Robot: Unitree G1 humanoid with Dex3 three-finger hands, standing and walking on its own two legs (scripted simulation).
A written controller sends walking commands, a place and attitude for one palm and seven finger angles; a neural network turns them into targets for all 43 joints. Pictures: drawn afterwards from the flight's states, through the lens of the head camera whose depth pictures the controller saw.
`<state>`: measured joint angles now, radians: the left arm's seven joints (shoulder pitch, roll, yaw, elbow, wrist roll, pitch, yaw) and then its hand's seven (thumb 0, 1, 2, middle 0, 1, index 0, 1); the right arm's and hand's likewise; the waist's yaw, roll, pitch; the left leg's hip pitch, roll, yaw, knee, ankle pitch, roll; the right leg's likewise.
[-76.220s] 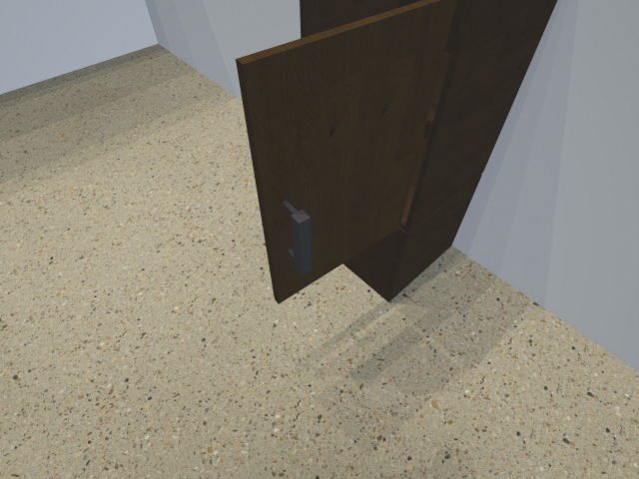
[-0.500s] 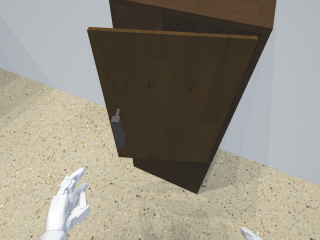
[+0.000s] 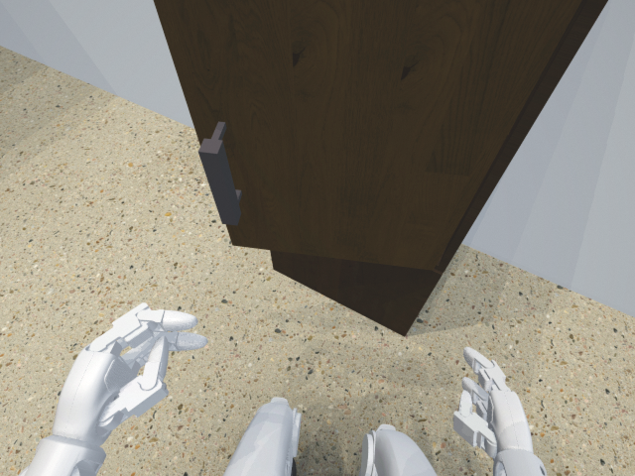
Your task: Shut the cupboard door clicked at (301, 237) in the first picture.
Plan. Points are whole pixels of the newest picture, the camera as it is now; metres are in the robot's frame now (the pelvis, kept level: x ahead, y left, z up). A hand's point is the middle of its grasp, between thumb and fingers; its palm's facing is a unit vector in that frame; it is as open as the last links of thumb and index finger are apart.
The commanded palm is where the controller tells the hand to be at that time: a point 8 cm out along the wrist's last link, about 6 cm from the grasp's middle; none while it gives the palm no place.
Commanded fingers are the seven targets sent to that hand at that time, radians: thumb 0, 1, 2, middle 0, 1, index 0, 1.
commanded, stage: raise the hand and make a fist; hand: left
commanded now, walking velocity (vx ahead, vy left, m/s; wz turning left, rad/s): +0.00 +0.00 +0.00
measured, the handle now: (226, 175) +0.51 +0.20 +0.03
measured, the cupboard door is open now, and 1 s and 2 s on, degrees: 21 21 21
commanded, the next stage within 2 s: bring the fist close to the handle in 1.24 s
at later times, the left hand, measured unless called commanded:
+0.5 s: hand (148, 367) +0.22 +0.21 +0.06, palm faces -0.03 -1.00 -0.02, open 3.1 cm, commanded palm +0.19 +0.26 +0.06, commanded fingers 0.00 0.90 0.90 -1.28 -1.48 -1.28 -1.48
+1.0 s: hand (153, 348) +0.24 +0.21 +0.06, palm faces -0.05 -1.00 -0.02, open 3.1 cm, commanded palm +0.21 +0.26 +0.06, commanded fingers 0.00 0.90 0.90 -1.30 -1.50 -1.30 -1.50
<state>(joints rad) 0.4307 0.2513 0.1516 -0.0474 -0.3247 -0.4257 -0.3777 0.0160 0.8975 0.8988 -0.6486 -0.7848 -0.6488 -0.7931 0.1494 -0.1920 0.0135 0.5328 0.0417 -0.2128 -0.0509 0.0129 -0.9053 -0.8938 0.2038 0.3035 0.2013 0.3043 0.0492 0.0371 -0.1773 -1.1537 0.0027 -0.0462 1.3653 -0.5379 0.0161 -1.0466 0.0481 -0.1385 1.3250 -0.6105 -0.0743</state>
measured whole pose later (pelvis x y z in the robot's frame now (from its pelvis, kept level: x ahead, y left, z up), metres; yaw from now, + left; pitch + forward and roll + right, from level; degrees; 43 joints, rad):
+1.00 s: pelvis +0.01 +0.03 +0.01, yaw -1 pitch +19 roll -4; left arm 0.38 0.26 0.13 -0.01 -0.28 -0.43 -0.26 0.02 0.90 0.90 -1.30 -1.49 -1.30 -1.50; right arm 0.24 -0.24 0.01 0.48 0.02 -0.13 -0.03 0.01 -0.90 -0.89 0.20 0.30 0.20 0.30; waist 0.00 0.04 -0.19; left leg -1.11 -0.01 -0.01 1.31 -0.53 0.06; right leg -1.01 0.04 -0.10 1.25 -0.59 -0.04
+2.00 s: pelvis +0.01 +0.02 +0.01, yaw -1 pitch +21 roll -3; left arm -0.09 0.23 0.11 0.38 -0.20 -0.45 -0.16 0.02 0.90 0.90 -1.30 -1.50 -1.30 -1.50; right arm 0.25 -0.26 0.01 0.56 0.01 -0.06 -0.01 0.01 -0.91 -0.89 0.20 0.30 0.20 0.30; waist -0.03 0.03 -0.19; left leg -1.15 0.00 0.01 1.30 -0.53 0.05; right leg -1.06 0.04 -0.08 1.27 -0.59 -0.04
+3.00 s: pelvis +0.01 +0.01 +0.01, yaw -1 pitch +24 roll -2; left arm -0.48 0.25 0.17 0.83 -0.13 -0.56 -0.14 0.02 0.90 0.90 -1.30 -1.50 -1.30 -1.50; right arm 0.24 -0.25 0.00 0.61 0.01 0.02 0.01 0.01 -0.91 -0.89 0.20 0.30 0.20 0.30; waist -0.07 0.03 -0.18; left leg -1.20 0.00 0.01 1.30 -0.52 0.04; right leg -1.13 0.04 -0.08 1.30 -0.58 -0.05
